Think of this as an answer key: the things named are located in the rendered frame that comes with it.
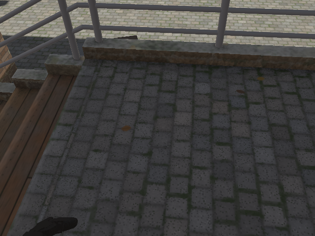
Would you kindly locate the stairs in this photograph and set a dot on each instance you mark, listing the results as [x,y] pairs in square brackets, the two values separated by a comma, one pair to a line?
[27,120]

